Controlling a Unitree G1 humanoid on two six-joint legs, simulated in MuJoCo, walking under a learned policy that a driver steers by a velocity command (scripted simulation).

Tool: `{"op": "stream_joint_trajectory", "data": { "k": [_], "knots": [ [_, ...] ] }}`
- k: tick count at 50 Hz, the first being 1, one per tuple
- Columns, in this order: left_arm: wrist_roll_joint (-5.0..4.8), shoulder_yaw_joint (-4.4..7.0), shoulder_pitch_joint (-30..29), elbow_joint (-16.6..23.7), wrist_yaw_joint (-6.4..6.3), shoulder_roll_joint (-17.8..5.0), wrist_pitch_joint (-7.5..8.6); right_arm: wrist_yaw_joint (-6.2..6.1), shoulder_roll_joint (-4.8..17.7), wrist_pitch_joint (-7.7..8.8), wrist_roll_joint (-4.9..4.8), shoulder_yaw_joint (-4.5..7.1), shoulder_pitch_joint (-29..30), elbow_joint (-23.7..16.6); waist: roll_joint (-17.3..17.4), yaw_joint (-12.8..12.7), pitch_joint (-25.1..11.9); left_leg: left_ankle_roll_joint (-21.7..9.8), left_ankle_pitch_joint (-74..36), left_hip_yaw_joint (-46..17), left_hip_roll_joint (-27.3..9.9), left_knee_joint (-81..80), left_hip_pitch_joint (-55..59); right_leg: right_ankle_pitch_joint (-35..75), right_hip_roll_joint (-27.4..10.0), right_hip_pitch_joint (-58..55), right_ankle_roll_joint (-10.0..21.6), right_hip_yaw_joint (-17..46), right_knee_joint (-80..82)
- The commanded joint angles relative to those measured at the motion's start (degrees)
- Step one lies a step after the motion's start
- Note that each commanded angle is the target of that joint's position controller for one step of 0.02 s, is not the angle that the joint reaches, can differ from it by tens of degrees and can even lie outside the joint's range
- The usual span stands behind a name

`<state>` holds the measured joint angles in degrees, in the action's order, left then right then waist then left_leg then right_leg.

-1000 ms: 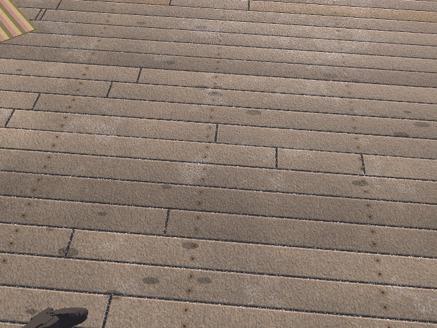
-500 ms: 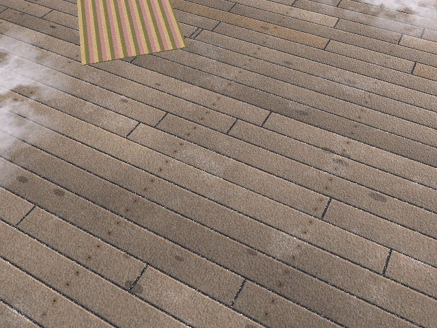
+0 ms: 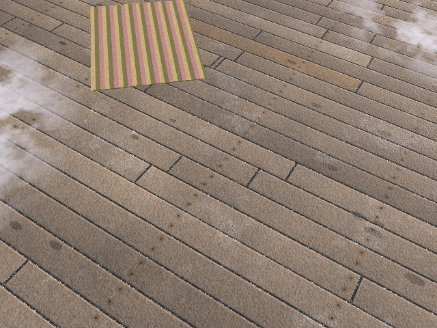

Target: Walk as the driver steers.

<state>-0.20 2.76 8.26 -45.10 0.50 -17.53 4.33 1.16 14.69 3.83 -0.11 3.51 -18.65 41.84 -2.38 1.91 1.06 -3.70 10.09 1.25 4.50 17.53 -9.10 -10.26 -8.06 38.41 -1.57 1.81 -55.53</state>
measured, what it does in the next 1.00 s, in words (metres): walks ahead: right foot, then left foot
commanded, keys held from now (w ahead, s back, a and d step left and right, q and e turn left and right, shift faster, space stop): w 0.22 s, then no key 0.78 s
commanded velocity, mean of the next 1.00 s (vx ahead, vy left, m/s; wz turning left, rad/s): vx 0.22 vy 0.00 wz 0.02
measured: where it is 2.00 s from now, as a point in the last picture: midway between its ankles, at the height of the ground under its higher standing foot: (231, 304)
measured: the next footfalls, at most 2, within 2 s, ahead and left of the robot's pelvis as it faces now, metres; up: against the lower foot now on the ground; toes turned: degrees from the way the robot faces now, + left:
right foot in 0.26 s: +0.32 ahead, -0.16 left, +0.00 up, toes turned -2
left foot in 0.64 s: +0.38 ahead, +0.08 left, +0.00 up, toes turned -1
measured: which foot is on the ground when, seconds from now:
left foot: down 0.00-0.26, up 0.28-0.62, down 0.64-1.00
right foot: up 0.00-0.24, down 0.26-1.00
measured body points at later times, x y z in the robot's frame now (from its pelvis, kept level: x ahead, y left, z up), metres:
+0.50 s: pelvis +0.24 -0.07 +0.00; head +0.28 -0.09 +0.44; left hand +0.34 +0.19 -0.12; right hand +0.37 -0.34 -0.12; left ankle +0.28 +0.09 -0.70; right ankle +0.28 -0.16 -0.75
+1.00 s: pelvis +0.31 -0.04 -0.01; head +0.33 -0.04 +0.44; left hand +0.40 +0.22 -0.15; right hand +0.44 -0.30 -0.13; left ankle +0.34 +0.08 -0.75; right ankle +0.28 -0.16 -0.75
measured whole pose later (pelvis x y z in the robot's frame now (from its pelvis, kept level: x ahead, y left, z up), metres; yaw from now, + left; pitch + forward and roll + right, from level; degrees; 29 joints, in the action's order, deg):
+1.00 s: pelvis +0.31 -0.04 -0.01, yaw +0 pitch -1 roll +0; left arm 0.4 0.9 8.4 -57.0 -0.7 -14.7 -0.3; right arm -1.5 13.1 0.1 0.3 2.4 -8.1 50.7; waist 0.0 -0.9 2.1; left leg 0.4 13.6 -1.0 -0.4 29.2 -14.6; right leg -17.8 -0.2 8.8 0.0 -1.5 -27.7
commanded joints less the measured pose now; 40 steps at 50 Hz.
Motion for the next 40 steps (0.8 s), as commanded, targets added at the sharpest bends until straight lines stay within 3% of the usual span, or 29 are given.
{"op": "stream_joint_trajectory", "data": {
  "k": [1, 5, 8, 10, 11, 12, 13, 14, 15, 16, 17, 18, 19, 20, 21, 23, 26, 29, 31, 32, 33, 34, 35, 36, 40],
  "knots": [
    [0.23, 0.11, -1.86, 3.09, 0.29, -2.04, 0.36, -0.78, 8.98, 1.3, -0.17, 2.18, 2.85, -3.51, 4.77, -0.96, -0.03, -10.11, -13.67, -8.01, -14.25, -9.04, -1.64, 11.1, 0.06, -1.27, -0.48, 0.25, 10.41],
    [-0.52, -0.28, -8.86, 4.92, 1.3, -1.96, 0.91, -0.95, 10.46, 1.0, -0.79, 2.52, -1.38, -0.78, 5.47, 1.96, 1.87, -8.62, -8.76, -7.18, -15.08, -8.44, 1.35, 16.9, 2.65, -3.44, 0.45, -0.89, 20.67],
    [-0.53, -0.02, -11.07, 6.34, 2.19, -3.09, 1.25, -1.18, 10.99, 0.32, -1.1, 2.8, -2.96, 1.02, 6.07, 1.96, 2.55, -7.62, -10.51, -8.59, -17.9, -5.25, 7.58, 12.32, 3.44, -2.07, 2.57, -0.3, 24.63],
    [-0.42, 0.38, -9.1, 6.13, 2.48, -4.17, 1.46, -1.47, 11.48, -0.25, -1.12, 3.0, -2.7, 1.73, 7.12, 0.42, 1.39, -6.39, -16.6, -8.99, -18.76, -2.02, 10.58, 7.69, 4.52, -5.23, 4.19, -1.15, 26.07],
    [-0.28, 0.97, -5.61, 5.27, 2.4, -5.22, 1.58, -1.61, 11.78, -0.57, -1.11, 3.02, -1.74, 1.75, 7.58, -1.82, -0.78, -5.38, -25.23, -7.94, -17.7, 2.36, 11.05, 6.35, 6.21, -10.71, 5.33, -2.9, 27.26],
    [0.28, 2.21, 1.78, 3.01, 1.99, -7.41, 1.66, -1.82, 10.8, -0.95, -0.8, 2.55, -1.24, 1.71, 6.72, -5.5, -5.41, -3.49, -33.8, -5.64, -14.34, 12.21, 9.51, 8.87, 7.74, -21.3, 6.97, -4.22, 28.22],
    [1.38, 3.22, 10.36, 1.55, 1.55, -11.42, 1.77, -2.24, 8.4, -1.06, 0.33, 1.4, -1.86, 0.39, 2.17, -8.29, -14.13, -0.61, -23.91, -2.87, -10.55, 27.76, 0.84, 22.03, -0.3, -37.55, 10.27, 3.56, 24.81],
    [2.13, 4.04, 13.42, 0.69, 1.52, -15.53, 1.35, -1.97, 2.79, -0.15, 0.23, -0.29, -9.71, -0.15, -13.57, -5.25, -21.83, 4.66, 12.25, -1.6, 0.04, 50.83, -22.06, 24.42, -14.34, -57.7, 21.11, 28.76, 28.41],
    [0.4, 2.73, 14.18, 0.89, 1.68, -10.14, 1.08, -1.85, 7.23, 0.66, -0.16, 0.49, -8.81, 1.62, -10.8, -7.55, -25.35, 5.19, 26.09, -10.35, 0.37, 58.91, -26.46, 27.64, -15.17, -58.99, 22.26, 35.29, 32.23],
    [0.15, 1.94, 10.3, 1.43, 1.48, -7.95, 0.92, -1.72, 9.84, 0.85, -1.55, 1.29, -4.64, 0.83, -6.84, -7.3, -17.39, 4.94, 24.15, -10.66, -2.2, 60.87, -30.2, 31.61, -13.44, -52.99, 19.8, 25.11, 31.56],
    [0.35, 1.47, 6.67, 1.93, 1.3, -6.36, 0.78, -1.98, 9.4, 0.71, -1.26, 0.99, -1.17, 0.08, -2.1, -5.82, -13.11, 5.01, 20.69, -8.2, -5.31, 57.95, -29.87, 36.16, -10.87, -46.31, 17.9, 18.17, 31.58],
    [0.25, 1.03, 3.6, 1.87, 1.23, -4.83, 0.6, -2.33, 9.11, 0.22, -0.48, 1.17, 1.46, -0.47, 0.08, -4.34, -9.03, 5.3, 18.11, -6.37, -7.28, 53.43, -28.89, 37.46, -8.75, -39.49, 16.9, 14.23, 33.22],
    [1.07, 0.48, 2.62, 1.68, 1.12, -3.66, 0.68, -2.64, 8.44, -0.61, 0.28, 1.2, 2.18, -0.96, -0.65, -2.91, -7.49, 5.29, 15.83, -5.98, -8.8, 50.22, -23.85, 40.08, -7.4, -32.68, 16.31, 12.08, 35.43],
    [1.51, 0.33, 1.11, 1.29, 1.06, -3.27, 0.75, -2.67, 6.54, -1.36, -0.04, 0.8, 0.03, -0.65, -3.3, -0.92, -7.41, 5.94, 15.04, -6.45, -9.36, 46.4, -19.91, 42.4, -7.38, -29.23, 17.28, 10.5, 36.04],
    [1.5, 0.18, -0.37, 0.98, 1.04, -2.8, 0.86, -2.73, 4.99, -1.96, -0.13, 0.3, -1.33, -0.05, -3.66, 0.13, -7.09, 6.55, 14.67, -5.78, -9.49, 41.07, -17.27, 44.35, -6.22, -26.64, 17.04, 7.79, 36.77],
    [1.52, 0.74, -1.82, 0.29, 0.65, -4.65, 0.62, -3.12, 3.76, -2.44, 0.06, -0.16, -0.37, 0.12, -3.44, 0.62, -8.05, 6.9, 10.61, -4.04, -8.57, 31.93, -13.29, 45.33, -4.32, -24.6, 15.8, 3.94, 37.45],
    [0.89, 0.96, -1.53, -1.07, 0.26, -5.56, -0.04, -3.12, 4.66, -3.44, 0.22, -0.06, 1.99, 0.72, -2.86, -0.46, -9.75, 6.78, 0.19, -3.58, -7.98, 23.8, -7.93, 38.63, -3.96, -24.12, 14.48, 2.18, 38.66],
    [0.83, 0.67, -1.61, -2.81, 0.39, -5.53, -0.82, -3.12, 5.43, -4.21, 0.39, 0.33, 5.18, 0.36, -2.97, -1.06, -7.4, 5.63, -2.25, -3.75, -7.89, 17.61, -5.35, 22.55, -4.02, -23.07, 13.63, 3.31, 39.03],
    [0.27, 0.01, -1.96, -3.62, 0.39, -4.19, -1.3, -3.11, 5.38, -4.18, 0.93, 0.55, 6.03, 0.53, -2.34, -0.29, -5.49, 3.99, -6.07, -2.97, -7.21, 9.49, -0.91, 9.9, -2.01, -21.53, 11.1, 3.63, 37.49],
    [0.45, -0.59, -0.34, -4.33, 0.42, -2.66, -1.38, -3.23, 6.41, -4.12, 1.49, 0.74, 6.79, 0.17, -0.73, -0.64, -4.56, 3.02, -11.15, -5.09, -9.04, 6.0, 1.48, 3.22, -0.03, -20.64, 8.47, 3.53, 36.28],
    [1.51, -0.99, 1.98, -4.67, 0.43, -1.63, -1.34, -3.56, 8.86, -4.08, 1.55, 1.12, 7.63, -0.61, 3.34, -2.71, -4.69, 1.48, -19.11, -8.76, -12.99, 6.24, 4.21, -4.01, 3.13, -18.82, 5.92, 2.04, 33.46],
    [1.65, -1.06, 7.28, -5.72, 0.5, -0.78, -1.33, -3.76, 10.76, -4.4, 0.94, 1.5, 10.27, -0.55, 10.13, -6.84, -4.92, -1.19, -15.61, -10.73, -14.86, 7.15, 3.67, -9.37, 6.82, -18.14, 4.08, -0.63, 33.56],
    [1.59, -1.38, 5.32, -6.01, 0.13, -0.88, -1.85, -3.22, 7.11, -4.47, 0.69, 0.99, 11.34, -0.25, 10.44, -5.17, -4.83, -0.43, -4.45, -9.41, -12.49, 6.14, -1.43, -7.14, 6.97, -23.13, 2.93, -2.2, 33.63],
    [1.27, -0.96, 2.29, -5.95, -0.15, -2.81, -2.49, -2.85, 5.07, -4.37, 0.91, 0.56, 11.57, -0.26, 7.67, -3.53, -2.46, 1.06, -1.84, -8.01, -10.25, 5.77, -3.17, -6.42, 6.96, -22.69, 2.89, -1.93, 33.25],
    [1.25, -0.96, 1.53, -6.72, -0.89, -2.96, -3.68, -2.58, 5.72, -3.05, 0.8, 0.61, 10.07, 2.11, 6.59, -3.13, -2.74, 2.2, -11.5, -6.57, -9.11, 7.98, -1.19, -0.44, 5.93, -24.08, 3.09, -1.1, 32.55]
  ]
}}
